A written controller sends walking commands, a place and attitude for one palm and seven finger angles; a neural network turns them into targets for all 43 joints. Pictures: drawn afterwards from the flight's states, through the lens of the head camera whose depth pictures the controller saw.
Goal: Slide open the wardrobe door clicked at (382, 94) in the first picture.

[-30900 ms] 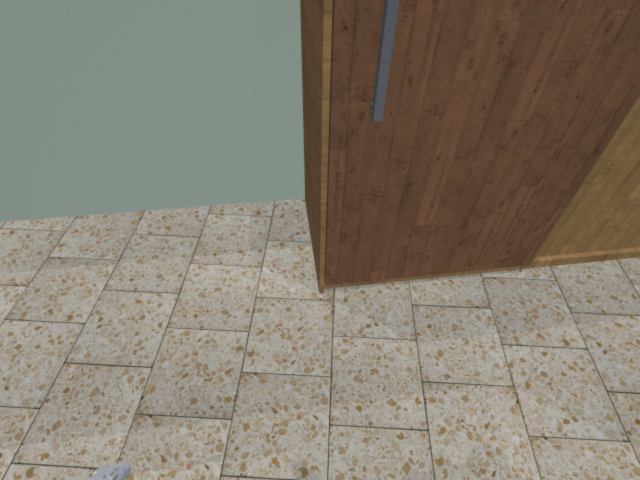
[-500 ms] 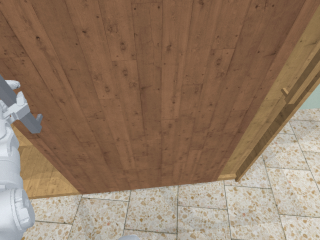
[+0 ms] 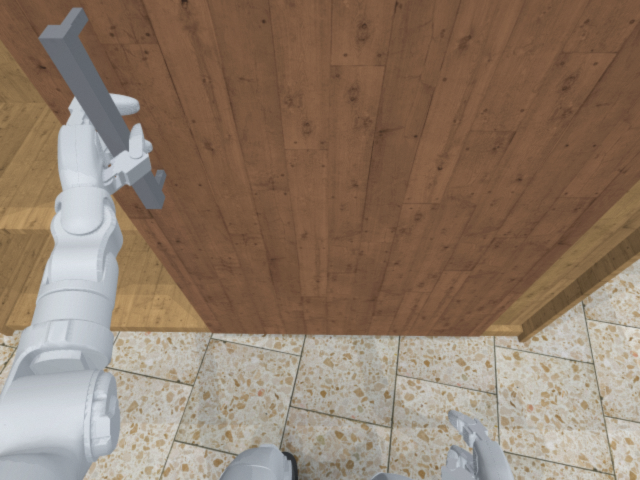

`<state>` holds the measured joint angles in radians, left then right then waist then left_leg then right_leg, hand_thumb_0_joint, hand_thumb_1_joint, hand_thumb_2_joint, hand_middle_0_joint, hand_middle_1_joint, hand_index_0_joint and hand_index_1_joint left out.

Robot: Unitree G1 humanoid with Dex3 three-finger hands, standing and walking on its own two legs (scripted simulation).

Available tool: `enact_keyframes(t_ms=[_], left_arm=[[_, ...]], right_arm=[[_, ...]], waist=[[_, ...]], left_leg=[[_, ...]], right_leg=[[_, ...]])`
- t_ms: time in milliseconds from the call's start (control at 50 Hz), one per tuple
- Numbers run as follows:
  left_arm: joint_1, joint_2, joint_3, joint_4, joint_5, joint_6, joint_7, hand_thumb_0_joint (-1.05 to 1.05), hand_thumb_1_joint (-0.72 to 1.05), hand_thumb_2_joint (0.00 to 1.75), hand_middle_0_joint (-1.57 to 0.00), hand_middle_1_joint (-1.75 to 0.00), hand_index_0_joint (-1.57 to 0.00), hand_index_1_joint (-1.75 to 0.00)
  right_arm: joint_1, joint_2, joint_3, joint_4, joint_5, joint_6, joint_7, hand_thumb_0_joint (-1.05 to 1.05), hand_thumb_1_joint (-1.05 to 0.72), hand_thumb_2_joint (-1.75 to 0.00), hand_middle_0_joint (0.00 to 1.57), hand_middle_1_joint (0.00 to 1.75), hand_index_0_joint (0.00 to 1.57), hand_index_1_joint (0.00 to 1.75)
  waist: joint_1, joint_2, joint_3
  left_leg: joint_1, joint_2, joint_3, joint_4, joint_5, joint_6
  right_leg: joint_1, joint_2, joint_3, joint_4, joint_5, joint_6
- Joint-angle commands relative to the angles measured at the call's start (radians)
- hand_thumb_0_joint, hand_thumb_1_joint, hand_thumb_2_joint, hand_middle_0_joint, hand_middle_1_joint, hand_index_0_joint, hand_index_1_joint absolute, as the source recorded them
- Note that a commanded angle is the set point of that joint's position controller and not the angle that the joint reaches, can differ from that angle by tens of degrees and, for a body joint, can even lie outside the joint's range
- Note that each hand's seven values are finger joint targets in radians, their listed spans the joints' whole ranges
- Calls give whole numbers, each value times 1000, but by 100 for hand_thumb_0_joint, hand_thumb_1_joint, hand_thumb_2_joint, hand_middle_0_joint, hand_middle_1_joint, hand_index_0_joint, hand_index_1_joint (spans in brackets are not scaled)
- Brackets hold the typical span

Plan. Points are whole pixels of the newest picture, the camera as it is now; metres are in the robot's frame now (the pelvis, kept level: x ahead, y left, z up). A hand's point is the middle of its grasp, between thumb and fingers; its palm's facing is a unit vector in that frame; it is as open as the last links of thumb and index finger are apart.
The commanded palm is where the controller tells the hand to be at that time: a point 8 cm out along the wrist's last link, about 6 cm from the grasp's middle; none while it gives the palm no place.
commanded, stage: stop walking and hold the door there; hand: left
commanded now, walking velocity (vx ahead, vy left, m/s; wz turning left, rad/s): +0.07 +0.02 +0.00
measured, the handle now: (122, 125) +0.48 +0.29 +0.14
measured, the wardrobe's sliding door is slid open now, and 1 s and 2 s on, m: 0.66 0.66 0.66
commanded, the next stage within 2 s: loosen the grip on the handle in 0.64 s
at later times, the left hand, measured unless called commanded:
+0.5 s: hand (138, 159) +0.43 +0.26 +0.13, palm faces +0.29 -0.94 -0.17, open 5.7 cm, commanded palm +0.40 +0.29 +0.12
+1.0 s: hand (133, 158) +0.43 +0.26 +0.13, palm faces +0.30 -0.94 -0.17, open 8.9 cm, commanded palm +0.39 +0.30 +0.14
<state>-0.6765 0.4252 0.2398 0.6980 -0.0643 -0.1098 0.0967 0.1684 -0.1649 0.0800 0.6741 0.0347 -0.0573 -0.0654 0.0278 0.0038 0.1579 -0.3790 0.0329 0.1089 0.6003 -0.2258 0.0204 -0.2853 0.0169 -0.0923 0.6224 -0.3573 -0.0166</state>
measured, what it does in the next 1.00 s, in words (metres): stands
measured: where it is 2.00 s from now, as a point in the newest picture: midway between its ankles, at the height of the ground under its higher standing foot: outside the picture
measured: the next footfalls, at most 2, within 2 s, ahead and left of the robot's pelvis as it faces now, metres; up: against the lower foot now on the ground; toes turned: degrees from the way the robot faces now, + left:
none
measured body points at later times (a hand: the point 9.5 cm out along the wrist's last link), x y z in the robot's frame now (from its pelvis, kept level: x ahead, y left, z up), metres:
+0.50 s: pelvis +0.00 +0.03 +0.01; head +0.03 +0.04 +0.46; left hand +0.41 +0.31 +0.14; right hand +0.12 -0.23 -0.09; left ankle +0.03 +0.13 -0.72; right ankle -0.01 -0.07 -0.72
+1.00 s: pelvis -0.02 +0.03 +0.01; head +0.00 +0.04 +0.45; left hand +0.41 +0.31 +0.15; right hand +0.07 -0.25 -0.09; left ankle +0.03 +0.13 -0.72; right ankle -0.01 -0.07 -0.72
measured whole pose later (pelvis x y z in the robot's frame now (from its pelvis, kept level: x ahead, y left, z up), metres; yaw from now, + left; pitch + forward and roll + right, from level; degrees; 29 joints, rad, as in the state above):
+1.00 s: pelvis -0.02 +0.03 +0.01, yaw +0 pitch +4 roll +0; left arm -0.72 0.43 0.33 0.93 0.02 -0.14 0.05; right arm 0.30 -0.28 -0.01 0.69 0.02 -0.10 -0.03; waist -0.08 -0.02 -0.02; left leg -0.42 0.04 0.10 0.56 -0.21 0.03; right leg -0.37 0.00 -0.08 0.57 -0.27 -0.03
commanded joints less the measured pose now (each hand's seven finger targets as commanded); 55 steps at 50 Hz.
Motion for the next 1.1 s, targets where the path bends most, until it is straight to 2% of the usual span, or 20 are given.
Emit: enact_keyframes(t_ms=[0,20,40,120,180,220,260,420,660,700,720,740,760,780,800,820,860,920,960,1080], left_arm=[[-369,195,-14,-187,35,-71,-18,0,90,90,-45,-140,-45,-140],[-377,186,-17,-182,27,-66,-16,0,90,90,-45,-140,-45,-140],[-374,167,-20,-148,23,-65,-17,0,90,90,-45,-140,-45,-140],[-305,225,51,-77,34,-64,-11,0,90,90,-45,-140,-45,-140],[-336,161,-21,-138,29,-73,-23,0,90,90,-45,-140,-45,-140],[-291,57,-87,-129,20,-81,-32,0,90,90,-45,-140,-45,-140],[-275,80,-72,-125,26,-86,-23,0,90,90,-45,-140,-45,-140],[-259,81,-83,-116,22,-83,-17,0,90,90,-45,-140,-45,-140],[-267,91,-74,-36,18,-84,-22,0,90,90,-45,-140,-45,-140],[-265,127,-47,-23,21,-86,-18,0,90,90,-45,-140,-45,-140],[-935,766,410,-234,152,-123,-19,0,90,90,-45,-140,-45,-140],[-746,259,85,145,154,-16,-82,0,78,84,-45,-140,-45,-140],[-530,286,234,139,94,0,-84,0,66,78,-45,-140,-45,-140],[-403,140,115,85,83,-3,-116,0,54,73,-45,-140,-45,-140],[-430,218,190,10,47,-33,-109,0,42,67,-45,-140,-45,-140],[-439,252,183,-44,60,-49,-101,0,30,61,-45,-140,-45,-140],[-456,157,64,-27,88,-82,-73,0,5,49,-45,-140,-45,-140],[-474,209,74,23,96,-113,-50,0,-31,32,-45,-140,-45,-140],[-481,263,109,26,71,-131,-51,0,-55,20,-42,-137,-42,-137],[-519,279,86,25,70,-132,-62,0,-55,20,-34,-127,-34,-127]], right_arm=[[52,-223,-87,-92,4,-35,-28,0,-90,-90,20,30,20,30],[39,-218,-89,-101,12,-37,-25,0,-90,-90,20,30,20,30],[18,-216,-87,-100,16,-43,-28,0,-90,-90,20,30,20,30],[37,-221,-82,-74,7,-36,-46,0,-90,-90,20,30,20,30],[29,-238,-97,-71,11,-18,-48,0,-90,-90,20,30,20,30],[33,-233,-93,-80,8,-11,-39,0,-90,-90,20,30,20,30],[36,-247,-101,-80,4,-6,-41,0,-90,-90,20,30,20,30],[49,-251,-103,-95,4,4,-49,0,-90,-90,20,30,20,30],[68,-246,-97,-77,2,12,-55,0,-90,-90,20,30,20,30],[74,-251,-99,-71,2,14,-56,0,-90,-90,20,30,20,30],[131,-280,-189,-103,-19,-28,-12,0,-90,-90,20,30,20,30],[76,-250,-139,-78,-37,-86,-1,0,-90,-90,20,30,20,30],[153,-265,-158,-31,6,-82,-9,0,-90,-90,20,30,20,30],[165,-258,-154,-49,-6,-87,9,0,-90,-90,20,30,20,30],[165,-276,-154,-37,-12,-80,16,0,-90,-90,20,30,20,30],[138,-263,-157,-49,-24,-85,17,0,-90,-90,20,30,20,30],[128,-244,-139,-67,-17,-87,28,0,-90,-90,20,30,20,30],[126,-263,-137,-85,-7,-85,27,0,-90,-90,20,30,20,30],[108,-267,-129,-99,1,-86,16,0,-90,-90,20,30,20,30],[134,-265,-123,-87,5,-92,5,0,-90,-90,20,30,20,30]], waist=[[-60,-102,-478],[-41,-243,-466],[-30,-250,-444],[-24,-97,-421],[-26,47,-446],[-36,133,-426],[-32,104,-394],[-38,71,-424],[-38,10,-416],[-36,28,-415],[-11,-54,-359],[-131,-132,-634],[-89,-142,-605],[-67,0,-593],[-34,168,-656],[-41,219,-604],[-80,146,-458],[-98,-40,-395],[-87,-44,-424],[-92,45,-435]], left_leg=[[130,110,-92,5,128,6],[64,51,-79,74,-10,-18],[8,26,-98,118,-146,-22],[65,32,-77,-75,-18,-19],[308,135,-123,-100,514,23],[290,208,-226,-127,486,67],[241,216,-238,-156,396,68],[220,168,-159,-145,293,13],[218,169,-149,-148,261,16],[209,168,-150,-150,262,17],[203,112,-75,-97,253,43],[248,-6,-79,-163,492,40],[300,16,-103,-76,621,30],[336,27,-114,-67,682,-12],[446,29,-114,-75,639,-21],[437,31,-118,-82,519,-21],[288,12,-98,-91,224,11],[143,-1,-96,-108,-38,38],[107,-14,-87,-117,-119,40],[95,-21,-86,-97,-125,44]], right_leg=[[245,-231,260,-213,390,-52],[307,-268,297,-201,582,-75],[340,-286,292,-187,722,-90],[340,-253,193,-108,793,-55],[166,-154,110,-82,614,27],[114,-93,94,-92,309,34],[119,-82,93,-115,206,26],[149,-116,120,-156,333,11],[123,-116,125,-168,321,18],[128,-120,129,-166,325,15],[52,-110,202,-234,405,8],[92,-7,60,-74,669,-37],[28,-17,31,-75,610,-21],[-19,-24,22,-86,526,-14],[-55,-21,50,-118,419,-8],[-81,-21,57,-138,321,-15],[-127,-13,49,-152,237,-19],[-138,-17,64,-172,76,-5],[-109,-21,90,-182,-4,-3],[-115,-25,104,-179,-4,-4]])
